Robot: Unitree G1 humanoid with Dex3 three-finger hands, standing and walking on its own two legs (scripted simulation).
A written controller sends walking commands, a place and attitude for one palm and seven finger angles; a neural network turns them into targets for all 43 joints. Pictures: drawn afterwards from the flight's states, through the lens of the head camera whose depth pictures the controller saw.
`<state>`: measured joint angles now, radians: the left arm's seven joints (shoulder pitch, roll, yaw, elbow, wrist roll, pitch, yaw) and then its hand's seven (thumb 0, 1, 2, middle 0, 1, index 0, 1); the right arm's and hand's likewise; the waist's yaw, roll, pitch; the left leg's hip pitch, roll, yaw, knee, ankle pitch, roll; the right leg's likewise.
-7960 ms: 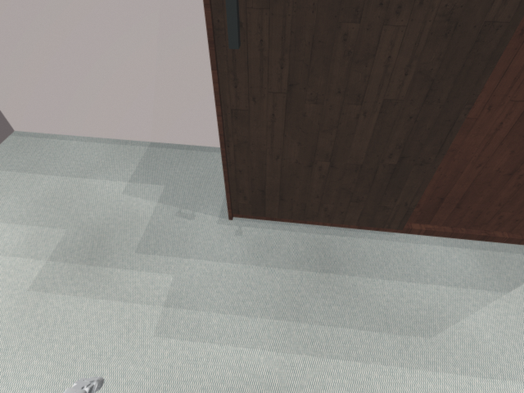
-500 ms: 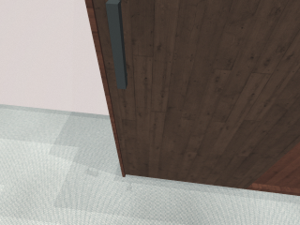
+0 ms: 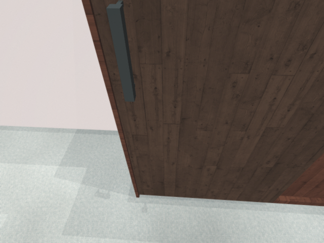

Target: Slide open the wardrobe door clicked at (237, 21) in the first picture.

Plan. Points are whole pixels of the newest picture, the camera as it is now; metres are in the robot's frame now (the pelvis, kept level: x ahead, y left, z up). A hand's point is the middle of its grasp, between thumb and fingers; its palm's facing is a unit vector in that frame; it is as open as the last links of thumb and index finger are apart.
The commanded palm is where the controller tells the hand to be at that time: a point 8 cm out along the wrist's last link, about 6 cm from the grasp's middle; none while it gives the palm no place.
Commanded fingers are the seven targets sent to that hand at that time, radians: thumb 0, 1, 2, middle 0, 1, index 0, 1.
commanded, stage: come to a stop and stand still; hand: left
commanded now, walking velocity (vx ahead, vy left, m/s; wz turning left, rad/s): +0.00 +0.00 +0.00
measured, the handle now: (125, 56) +0.51 +0.11 +0.23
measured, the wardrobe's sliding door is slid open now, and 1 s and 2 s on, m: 0.00 0.00 0.00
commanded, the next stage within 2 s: look again from close up in 0.42 s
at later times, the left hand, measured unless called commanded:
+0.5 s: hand out of the picture +0.04 +0.19 -0.16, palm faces -0.02 -0.97 -0.22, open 7.3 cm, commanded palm none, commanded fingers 0.00 0.90 0.90 -0.20 -0.30 -0.20 -0.30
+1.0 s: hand out of the picture +0.03 +0.18 -0.16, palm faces -0.02 -0.97 -0.22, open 7.3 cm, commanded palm none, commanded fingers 0.00 0.90 0.90 -0.20 -0.30 -0.20 -0.30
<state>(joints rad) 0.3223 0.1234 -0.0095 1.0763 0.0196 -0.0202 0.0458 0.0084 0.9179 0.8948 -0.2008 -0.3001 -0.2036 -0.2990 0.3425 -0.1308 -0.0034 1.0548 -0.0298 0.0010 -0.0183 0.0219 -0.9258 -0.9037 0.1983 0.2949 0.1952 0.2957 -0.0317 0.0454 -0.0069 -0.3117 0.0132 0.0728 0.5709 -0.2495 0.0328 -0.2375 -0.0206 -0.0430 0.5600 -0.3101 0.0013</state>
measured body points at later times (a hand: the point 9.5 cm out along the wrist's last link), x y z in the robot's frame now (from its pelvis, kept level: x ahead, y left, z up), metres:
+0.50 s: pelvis +0.02 +0.00 +0.01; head +0.03 +0.00 +0.46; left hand +0.04 +0.24 -0.14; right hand +0.06 -0.23 -0.15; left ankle +0.04 +0.10 -0.73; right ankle -0.01 -0.12 -0.73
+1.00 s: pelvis +0.02 -0.01 +0.01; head +0.03 -0.01 +0.46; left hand +0.04 +0.23 -0.15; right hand +0.04 -0.24 -0.15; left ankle +0.04 +0.10 -0.73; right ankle -0.01 -0.12 -0.73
